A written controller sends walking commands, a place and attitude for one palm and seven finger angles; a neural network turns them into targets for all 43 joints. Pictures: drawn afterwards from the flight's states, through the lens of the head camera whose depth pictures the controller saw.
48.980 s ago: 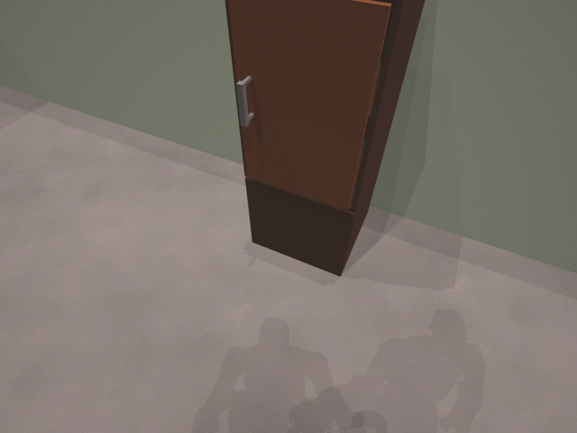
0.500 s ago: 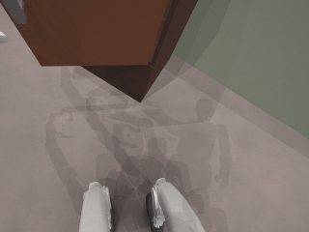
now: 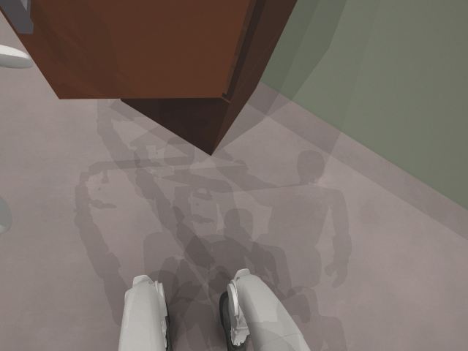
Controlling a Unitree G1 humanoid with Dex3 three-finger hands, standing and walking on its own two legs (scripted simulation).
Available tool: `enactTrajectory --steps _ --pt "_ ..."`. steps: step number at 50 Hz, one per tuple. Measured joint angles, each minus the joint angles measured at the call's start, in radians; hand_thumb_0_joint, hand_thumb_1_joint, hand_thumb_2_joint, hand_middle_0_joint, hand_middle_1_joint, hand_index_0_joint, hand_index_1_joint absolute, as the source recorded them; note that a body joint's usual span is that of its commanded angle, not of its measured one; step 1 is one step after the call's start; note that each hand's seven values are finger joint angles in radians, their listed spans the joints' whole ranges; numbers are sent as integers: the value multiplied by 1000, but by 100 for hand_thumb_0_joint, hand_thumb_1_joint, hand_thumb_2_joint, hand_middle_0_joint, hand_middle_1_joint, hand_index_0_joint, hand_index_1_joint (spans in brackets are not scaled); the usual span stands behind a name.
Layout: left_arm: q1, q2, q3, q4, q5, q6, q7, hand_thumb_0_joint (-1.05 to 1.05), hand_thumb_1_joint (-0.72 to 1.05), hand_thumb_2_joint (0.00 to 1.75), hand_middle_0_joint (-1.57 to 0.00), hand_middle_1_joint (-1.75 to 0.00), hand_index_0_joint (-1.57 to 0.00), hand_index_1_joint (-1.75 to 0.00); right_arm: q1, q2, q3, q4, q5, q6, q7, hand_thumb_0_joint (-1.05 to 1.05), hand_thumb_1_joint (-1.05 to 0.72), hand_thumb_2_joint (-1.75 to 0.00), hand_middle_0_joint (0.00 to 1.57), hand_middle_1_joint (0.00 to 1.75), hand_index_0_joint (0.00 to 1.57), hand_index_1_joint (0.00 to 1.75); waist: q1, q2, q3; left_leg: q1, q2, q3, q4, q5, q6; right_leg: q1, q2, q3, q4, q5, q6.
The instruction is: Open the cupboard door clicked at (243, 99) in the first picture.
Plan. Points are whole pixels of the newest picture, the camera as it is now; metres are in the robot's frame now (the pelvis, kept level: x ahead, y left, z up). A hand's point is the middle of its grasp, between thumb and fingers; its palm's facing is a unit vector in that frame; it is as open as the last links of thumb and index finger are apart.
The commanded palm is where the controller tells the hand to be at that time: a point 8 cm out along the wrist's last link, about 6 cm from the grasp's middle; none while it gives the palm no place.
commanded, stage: slide the fingers in behind the handle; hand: left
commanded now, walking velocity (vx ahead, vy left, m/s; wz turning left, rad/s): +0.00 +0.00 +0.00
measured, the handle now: out of the picture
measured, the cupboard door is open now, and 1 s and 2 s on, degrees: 38 37 38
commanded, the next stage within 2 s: close the thumb around the handle in 0.90 s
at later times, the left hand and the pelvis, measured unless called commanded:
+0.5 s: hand (16, 10) +0.58 +0.23 +0.09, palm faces +0.07 -1.00 +0.02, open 14.0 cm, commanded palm +0.57 +0.23 +0.08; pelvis +0.00 +0.00 +0.00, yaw +1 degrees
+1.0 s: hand (29, 8) +0.58 +0.22 +0.09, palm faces +0.06 -1.00 -0.01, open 13.8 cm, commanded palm +0.57 +0.23 +0.08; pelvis +0.01 -0.01 +0.01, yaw +1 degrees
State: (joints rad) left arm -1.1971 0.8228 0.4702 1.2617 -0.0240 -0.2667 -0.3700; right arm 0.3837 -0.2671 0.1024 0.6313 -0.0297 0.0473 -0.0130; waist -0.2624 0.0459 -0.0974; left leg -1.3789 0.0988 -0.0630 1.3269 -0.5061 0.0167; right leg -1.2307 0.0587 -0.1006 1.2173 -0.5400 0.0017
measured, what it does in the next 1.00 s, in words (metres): stands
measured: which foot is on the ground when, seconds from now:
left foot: down 0.00-1.00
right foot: down 0.00-1.00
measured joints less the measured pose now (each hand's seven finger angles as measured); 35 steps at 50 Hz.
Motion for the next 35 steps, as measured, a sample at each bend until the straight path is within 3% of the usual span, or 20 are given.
enactTrajectory --steps 19,27,35 --pt "-3 -102 -61 4 4 -22 90 -2 -50 30 -30 -120 -29 -123 23 13 -15 24 -15 -5 25 1 -91 -89 21 30 21 30 10 8 -9 28 -16 9 -24 8 5 26 -16 7 -15 1 6" --pt "-18 -123 -57 12 9 -32 134 -2 -50 30 -30 -120 -29 -124 22 12 -20 23 -22 -7 30 1 -91 -89 21 30 21 30 6 6 -10 19 -19 8 -22 11 2 15 -18 5 -6 -1 2" --pt "-5 -138 -73 -7 17 -33 123 -2 -50 30 -30 -120 -30 -123 19 9 -25 26 -21 0 32 1 -91 -89 21 30 21 30 9 11 -8 25 -17 8 -28 12 -3 18 -16 6 -8 -1 -2"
